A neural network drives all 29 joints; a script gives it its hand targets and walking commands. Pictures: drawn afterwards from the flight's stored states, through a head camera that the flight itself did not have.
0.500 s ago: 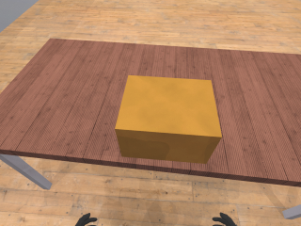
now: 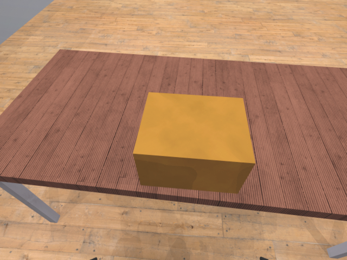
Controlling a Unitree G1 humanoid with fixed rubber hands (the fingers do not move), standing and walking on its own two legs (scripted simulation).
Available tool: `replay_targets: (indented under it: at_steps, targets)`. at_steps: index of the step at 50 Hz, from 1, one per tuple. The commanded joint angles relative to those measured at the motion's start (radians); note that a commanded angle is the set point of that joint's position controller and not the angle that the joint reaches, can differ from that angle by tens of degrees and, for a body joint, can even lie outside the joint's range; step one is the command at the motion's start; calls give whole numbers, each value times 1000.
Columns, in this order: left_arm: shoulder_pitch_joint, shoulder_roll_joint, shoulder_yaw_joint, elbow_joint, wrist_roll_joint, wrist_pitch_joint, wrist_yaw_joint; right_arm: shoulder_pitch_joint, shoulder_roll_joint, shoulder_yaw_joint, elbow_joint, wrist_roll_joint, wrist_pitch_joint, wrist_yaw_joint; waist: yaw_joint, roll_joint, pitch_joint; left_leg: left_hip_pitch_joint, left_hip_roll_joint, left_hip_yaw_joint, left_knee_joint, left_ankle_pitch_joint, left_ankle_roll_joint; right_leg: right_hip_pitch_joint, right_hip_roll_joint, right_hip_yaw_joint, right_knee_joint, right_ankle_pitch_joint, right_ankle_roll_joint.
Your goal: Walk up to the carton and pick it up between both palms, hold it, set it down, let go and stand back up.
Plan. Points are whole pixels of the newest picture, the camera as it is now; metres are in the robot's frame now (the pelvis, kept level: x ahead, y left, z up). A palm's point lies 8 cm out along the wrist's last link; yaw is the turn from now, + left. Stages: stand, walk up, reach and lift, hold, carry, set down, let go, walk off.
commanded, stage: stand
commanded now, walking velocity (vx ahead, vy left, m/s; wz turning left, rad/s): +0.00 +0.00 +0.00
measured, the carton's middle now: (191, 141) +0.45 -0.05 -0.04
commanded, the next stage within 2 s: walk up in 0.60 s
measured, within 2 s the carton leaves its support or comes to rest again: neither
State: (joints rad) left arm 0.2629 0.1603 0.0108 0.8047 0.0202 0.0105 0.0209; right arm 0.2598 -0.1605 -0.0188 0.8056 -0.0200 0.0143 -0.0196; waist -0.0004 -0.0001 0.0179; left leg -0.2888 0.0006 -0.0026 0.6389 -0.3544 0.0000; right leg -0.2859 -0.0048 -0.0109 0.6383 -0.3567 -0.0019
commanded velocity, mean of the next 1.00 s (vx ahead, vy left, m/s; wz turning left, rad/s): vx -0.04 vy -0.04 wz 0.00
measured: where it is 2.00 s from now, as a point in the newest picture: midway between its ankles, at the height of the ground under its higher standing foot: outside the picture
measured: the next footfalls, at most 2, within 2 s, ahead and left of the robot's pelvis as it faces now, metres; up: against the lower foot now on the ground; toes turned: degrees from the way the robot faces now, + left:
right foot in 1.10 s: -0.01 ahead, -0.22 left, +0.00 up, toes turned +0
left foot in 1.42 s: -0.02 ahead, -0.01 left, +0.00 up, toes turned +2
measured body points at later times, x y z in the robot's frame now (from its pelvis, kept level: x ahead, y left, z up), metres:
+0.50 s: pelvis +0.01 +0.00 +0.01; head +0.02 +0.00 +0.46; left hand +0.03 +0.22 -0.15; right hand +0.03 -0.22 -0.15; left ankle -0.01 +0.12 -0.72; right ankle -0.01 -0.12 -0.72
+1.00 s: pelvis -0.03 -0.04 +0.01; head +0.01 -0.02 +0.46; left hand +0.02 +0.22 -0.15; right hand -0.06 -0.29 -0.14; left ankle -0.01 +0.12 -0.72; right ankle -0.07 -0.17 -0.63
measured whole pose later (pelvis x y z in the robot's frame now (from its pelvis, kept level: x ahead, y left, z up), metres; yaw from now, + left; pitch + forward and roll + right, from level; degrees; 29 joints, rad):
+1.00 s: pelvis -0.03 -0.04 +0.01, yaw -1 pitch -1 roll -2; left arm 0.20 0.23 0.11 1.04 0.03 0.10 0.02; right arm 0.29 -0.15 -0.07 1.06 -0.04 0.02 -0.09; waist -0.05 -0.02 0.10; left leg -0.28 0.10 -0.03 0.56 -0.27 -0.07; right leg -0.48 0.04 0.03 1.22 -0.48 0.06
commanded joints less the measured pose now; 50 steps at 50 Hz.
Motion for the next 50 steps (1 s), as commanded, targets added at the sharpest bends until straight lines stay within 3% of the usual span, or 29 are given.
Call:
replay_targets:
  at_steps: [1, 19, 39, 40, 41, 42, 43, 44, 46, 48, 49, 50]
  targets:
    - [18, 107, 33, -43, -1, -23, 8, 17, -103, -30, -43, 1, -25, -8, 0, 1, -36, 28, 53, -64, -127, 250, 47, 15, -52, 72, -133, 247, -47]
    - [64, 78, 40, 157, -6, -24, 21, 63, -75, -37, 157, 6, -25, -22, 1, 0, 24, 93, 67, -67, -200, 301, 42, 80, -66, 73, -206, 301, -43]
    - [96, 23, 23, 313, -7, -20, 28, 94, -22, -17, 313, 7, -21, -30, 1, 0, 85, 113, 70, -62, -261, 265, 30, 101, -69, 68, -265, 264, -32]
    - [28, 244, 99, 298, -15, 19, 36, 99, -188, -72, 240, -14, -26, -56, -87, -132, 196, 155, 272, -186, -153, 800, 63, -104, -38, -22, -9, 386, 27]
    - [22, 181, 94, 271, -15, 39, 36, 214, -255, -85, 276, -16, -24, -70, -107, 46, 115, 254, 451, -348, -177, 1219, 185, -222, 25, -83, 201, -6, 58]
    - [32, 128, 93, 254, -2, 54, 29, 266, -249, -83, 290, -14, -20, -79, -114, 144, 24, 245, 565, -429, -190, 1368, 292, -230, 19, -36, 458, -308, 60]
    - [6, 104, 92, 230, 7, 66, 23, 270, -234, -85, 288, -10, -18, -82, -103, 119, -22, 171, 565, -392, -219, 1252, 311, -200, 5, 21, 596, -297, 59]
    - [-39, 58, 83, 209, 18, 70, 13, 229, -223, -91, 272, -14, -11, -82, -103, 103, -29, 94, 492, -310, -238, 1044, 285, -180, 7, 66, 671, -249, 52]
    - [-74, 66, 93, 175, 17, 76, 1, 104, -203, -92, 231, -26, -2, -87, -56, 189, 28, -20, 375, -229, -246, 723, 194, -184, -5, 140, 704, -143, 46]
    - [-27, 101, 103, 171, 12, 79, -5, -14, -196, -92, 188, -20, 5, -79, -9, 219, 19, -13, 322, -159, -251, 608, 149, -196, 13, 116, 620, -102, 65]
    - [-22, 103, 103, 167, 5, 80, -6, -23, -193, -90, 181, -22, 5, -75, -4, 223, 11, 7, 313, -150, -244, 608, 137, -190, 6, 96, 526, -105, 76]
    - [-11, 67, 84, 167, 9, 68, -17, 10, -158, -79, 198, -38, 1, -66, -4, 233, -47, 9, 275, -148, -304, 151, 104, -144, -26, 54, 371, -49, 72]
